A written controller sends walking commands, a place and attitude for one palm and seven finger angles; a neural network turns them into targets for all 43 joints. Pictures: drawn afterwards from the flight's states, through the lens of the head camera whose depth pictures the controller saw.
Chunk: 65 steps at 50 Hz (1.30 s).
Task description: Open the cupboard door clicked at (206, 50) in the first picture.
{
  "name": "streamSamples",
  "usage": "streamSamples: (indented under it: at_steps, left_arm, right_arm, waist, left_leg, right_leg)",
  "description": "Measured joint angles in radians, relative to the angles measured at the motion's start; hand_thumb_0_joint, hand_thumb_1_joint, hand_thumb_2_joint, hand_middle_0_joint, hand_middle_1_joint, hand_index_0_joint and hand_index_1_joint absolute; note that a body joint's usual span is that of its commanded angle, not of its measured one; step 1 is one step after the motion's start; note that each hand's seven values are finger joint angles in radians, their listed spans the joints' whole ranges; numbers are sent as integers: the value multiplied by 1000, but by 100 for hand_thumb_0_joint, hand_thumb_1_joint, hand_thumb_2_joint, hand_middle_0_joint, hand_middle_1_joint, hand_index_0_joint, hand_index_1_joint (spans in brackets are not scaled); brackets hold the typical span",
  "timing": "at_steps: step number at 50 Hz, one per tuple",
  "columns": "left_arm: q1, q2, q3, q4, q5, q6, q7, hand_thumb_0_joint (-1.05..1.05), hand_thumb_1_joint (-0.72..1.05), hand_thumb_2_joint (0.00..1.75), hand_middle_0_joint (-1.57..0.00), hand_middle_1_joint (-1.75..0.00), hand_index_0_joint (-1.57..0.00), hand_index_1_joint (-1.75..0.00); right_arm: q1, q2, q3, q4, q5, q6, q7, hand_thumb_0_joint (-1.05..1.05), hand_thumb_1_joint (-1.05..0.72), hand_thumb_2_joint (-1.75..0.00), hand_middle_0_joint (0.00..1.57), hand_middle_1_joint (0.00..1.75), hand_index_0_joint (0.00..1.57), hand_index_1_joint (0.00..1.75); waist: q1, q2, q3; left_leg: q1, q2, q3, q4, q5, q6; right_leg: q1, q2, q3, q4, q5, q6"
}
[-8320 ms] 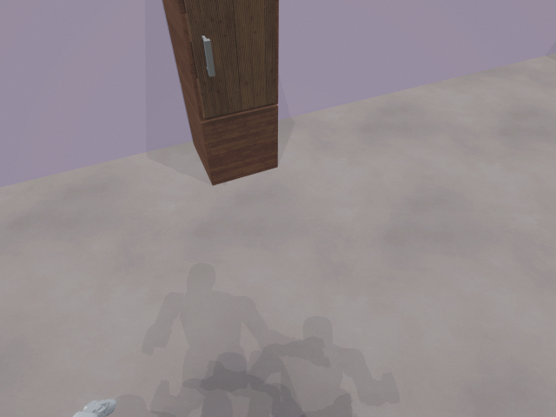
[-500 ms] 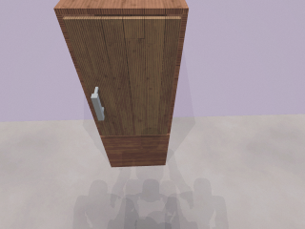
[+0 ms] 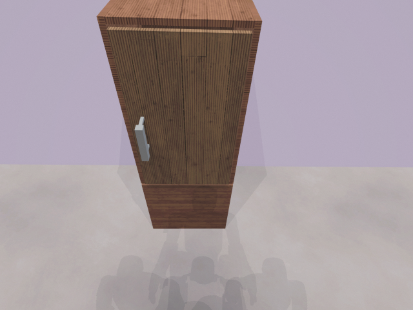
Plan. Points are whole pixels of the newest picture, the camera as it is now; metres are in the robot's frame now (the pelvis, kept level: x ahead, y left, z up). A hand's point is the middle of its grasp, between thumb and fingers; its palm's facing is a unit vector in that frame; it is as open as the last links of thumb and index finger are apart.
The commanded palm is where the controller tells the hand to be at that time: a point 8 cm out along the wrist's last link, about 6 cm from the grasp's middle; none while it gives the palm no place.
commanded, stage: shuffle to correct the standing spot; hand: left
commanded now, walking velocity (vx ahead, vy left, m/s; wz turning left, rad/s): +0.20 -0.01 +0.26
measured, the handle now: (143, 139) +0.61 +0.23 -0.07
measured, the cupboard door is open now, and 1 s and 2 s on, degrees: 0 0 0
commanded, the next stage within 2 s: come to a stop and stand still in 0.32 s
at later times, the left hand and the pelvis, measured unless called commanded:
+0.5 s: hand out of the picture +0.09 +0.17 -0.17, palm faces +0.06 -0.97 -0.23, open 7.3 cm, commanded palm none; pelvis +0.07 -0.02 -0.01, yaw +1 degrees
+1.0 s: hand out of the picture +0.10 +0.17 -0.18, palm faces +0.08 -0.98 -0.20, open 7.4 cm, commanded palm none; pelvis +0.09 -0.01 +0.00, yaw +1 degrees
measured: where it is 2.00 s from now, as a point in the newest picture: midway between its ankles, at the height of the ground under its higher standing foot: outside the picture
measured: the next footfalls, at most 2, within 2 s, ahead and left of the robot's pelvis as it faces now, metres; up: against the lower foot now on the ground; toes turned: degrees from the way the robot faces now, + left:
right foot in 0.46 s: +0.13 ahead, -0.10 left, +0.00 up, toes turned -5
left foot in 0.80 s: +0.18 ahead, +0.10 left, +0.00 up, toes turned +5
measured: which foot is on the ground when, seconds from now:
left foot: down 0.00-0.48, up 0.50-0.78, down 0.80-1.00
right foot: down 0.00-0.22, up 0.24-0.44, down 0.46-0.84, up 0.86-1.00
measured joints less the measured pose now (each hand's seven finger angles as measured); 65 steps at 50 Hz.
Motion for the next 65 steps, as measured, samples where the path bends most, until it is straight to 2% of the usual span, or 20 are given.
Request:
streamSamples:
  at_steps: [7, 10, 13, 15, 17, 22, 24, 26, 28, 30, 34, 39, 40, 43, 46, 48, 51, 54, 58, 65]
  left_arm:
    - [45, -5, 21, -1, 4, -7, -10, 0, 91, 90, -20, -30, -20, -30]
    - [68, -3, 28, 14, 2, -8, -12, 0, 91, 90, -20, -30, -20, -30]
    - [77, -2, 29, 31, 9, 7, -17, 0, 91, 90, -20, -30, -20, -30]
    - [61, -3, 29, 32, 12, 9, -23, 0, 91, 90, -20, -30, -20, -30]
    - [30, -5, 31, 18, 11, 0, -29, 1, 91, 90, -20, -30, -20, -30]
    - [-34, -5, 37, -30, 9, -31, -26, 1, 93, 90, -20, -30, -20, -30]
    - [-37, 10, 42, -43, 8, -51, -22, 2, 93, 90, -20, -30, -20, -30]
    - [-47, 2, 42, -41, 5, -54, -13, 1, 93, 90, -20, -30, -20, -30]
    - [-45, -11, 36, -36, 2, -55, -7, 1, 93, 90, -19, -30, -20, -30]
    - [-41, -23, 28, -28, 1, -54, 0, 1, 93, 90, -19, -30, -20, -30]
    - [-37, -30, 19, -17, 4, -34, 8, 1, 94, 90, -20, -30, -20, -30]
    - [-38, -28, 23, -26, 2, -10, 7, 1, 92, 90, -20, -30, -20, -30]
    - [-37, -26, 25, -28, 1, -5, 7, 1, 92, 90, -20, -30, -20, -30]
    - [-54, -6, 31, -32, -3, 16, 13, 1, 91, 90, -20, -30, -20, -30]
    - [-76, 6, 32, -38, -4, 29, 17, 0, 91, 90, -20, -30, -20, -30]
    - [-92, 5, 33, -41, -3, 33, 14, 0, 91, 90, -20, -30, -20, -30]
    - [-104, 2, 31, -48, 1, 28, 10, 0, 91, 90, -20, -30, -20, -30]
    - [-99, 4, 28, -52, 4, 12, 10, 0, 91, 90, -20, -30, -20, -30]
    - [-71, -12, 13, -37, 3, 5, 7, 0, 91, 90, -20, -30, -20, -30]
    - [-33, -13, 5, -14, -2, 6, 4, 0, 91, 90, -20, -30, -20, -30]
  right_arm:
    - [19, -11, -14, -7, -7, 10, 8, 0, -91, -90, 20, 30, 20, 30]
    - [25, -14, -16, -9, -7, -5, 8, 0, -91, -90, 20, 30, 20, 30]
    - [33, -9, -20, -18, -11, -32, 1, 0, -91, -90, 20, 30, 20, 30]
    - [39, -4, -21, -24, -10, -46, -3, 0, -91, -90, 20, 30, 20, 30]
    - [46, 0, -18, -22, -11, -53, -4, 0, -91, -90, 20, 30, 20, 30]
    - [59, 4, -12, 3, -10, -44, -3, 0, -90, -90, 20, 30, 20, 30]
    - [66, 9, -10, 11, -4, -36, -1, 0, -90, -90, 20, 30, 21, 30]
    - [54, 3, -14, 23, -2, -17, -2, 0, -90, -90, 20, 30, 21, 30]
    - [33, -4, -16, 30, -3, -5, -4, 0, -90, -90, 20, 30, 20, 30]
    - [2, -6, -15, 26, 0, -2, -7, 0, -91, -90, 20, 30, 20, 30]
    - [-54, -12, -18, 5, 8, 7, -20, 2, -93, -90, 20, 30, 20, 30]
    - [-106, -28, -27, -32, 11, 16, -20, 1, -93, -90, 20, 30, 20, 30]
    - [-112, -30, -28, -39, 11, 14, -20, 1, -93, -90, 20, 30, 20, 30]
    - [-133, -19, -26, -55, 5, 7, -24, 1, -92, -90, 20, 30, 20, 30]
    - [-155, -9, -17, -72, 2, 1, -30, 0, -92, -90, 20, 30, 20, 30]
    - [-170, -5, -14, -80, -1, 1, -30, 0, -91, -90, 20, 30, 20, 30]
    - [-184, 0, -12, -86, -3, 3, -24, 0, -91, -90, 20, 30, 20, 30]
    - [-185, 9, -12, -87, 2, 6, -15, 0, -91, -90, 20, 30, 20, 30]
    - [-168, -6, -30, -83, 9, 9, -11, -2, -93, -90, 20, 30, 21, 30]
    - [-84, -29, -22, -22, 2, 14, -8, -1, -93, -90, 20, 30, 20, 30]
  waist:
    - [11, -10, -19]
    - [13, -24, -15]
    - [5, -36, -28]
    - [-6, -31, -27]
    - [-13, -18, -18]
    - [-8, 17, -3]
    - [4, 6, -5]
    - [6, 31, -1]
    - [5, 45, -3]
    - [5, 41, 1]
    - [12, 9, 20]
    - [28, -13, 50]
    - [29, -13, 53]
    - [37, -46, 66]
    - [44, -53, 71]
    - [38, -37, 69]
    - [34, -12, 57]
    - [35, -3, 41]
    - [10, 37, 25]
    - [3, 11, -14]
  left_leg:
    - [-52, -11, -32, 99, -140, 25]
    - [-38, -13, -28, 103, -70, 18]
    - [-24, -18, -8, 103, -92, 17]
    - [-3, -20, 2, 62, -88, 26]
    - [21, -22, -1, 9, -63, 25]
    - [58, -17, -7, -32, -59, 4]
    - [37, -21, -2, 51, -130, 6]
    - [-16, -9, -22, 206, -241, 20]
    - [-70, -6, -31, 327, -254, 18]
    - [-99, -3, -21, 357, -233, 6]
    - [-97, -10, -1, 250, -189, -19]
    - [-42, -23, 13, 84, -84, -30]
    - [-20, -21, 16, 39, -19, -27]
    - [-9, -37, 30, 30, -23, 27]
    - [-9, -41, 46, 12, -16, 39]
    - [-16, -41, 44, -7, 4, 41]
    - [-32, -39, 41, -26, 31, 39]
    - [-60, -39, 46, -11, 38, 26]
    - [-40, -21, 24, -41, 62, 8]
    - [-1, -5, 7, -72, 79, -4]
  right_leg:
    - [-10, -1, -19, 25, -35, -13]
    - [-3, -9, -20, 63, -65, -7]
    - [-65, -3, 0, 220, -179, -45]
    - [-141, 6, -3, 365, -187, -62]
    - [-191, 8, -16, 406, -164, -64]
    - [-160, 17, -46, 150, -40, -45]
    - [-121, 16, -40, 52, 35, -59]
    - [-110, 30, -63, 79, 20, -78]
    - [-73, 38, -80, 47, 1, -84]
    - [-38, 42, -81, -4, 15, -81]
    - [-6, 37, -69, -50, 31, -82]
    - [-13, 34, -63, 0, -5, -69]
    - [-19, 37, -65, 22, -18, -65]
    - [-45, 20, -52, 95, -77, -48]
    - [-94, 18, -12, 226, -190, -36]
    - [-109, 18, 3, 271, -194, -32]
    - [-85, 9, 11, 212, -150, -23]
    - [-28, 3, 25, 52, -53, -23]
    - [-6, 27, 5, 25, -36, -30]
    - [44, 48, -10, -25, -17, -43]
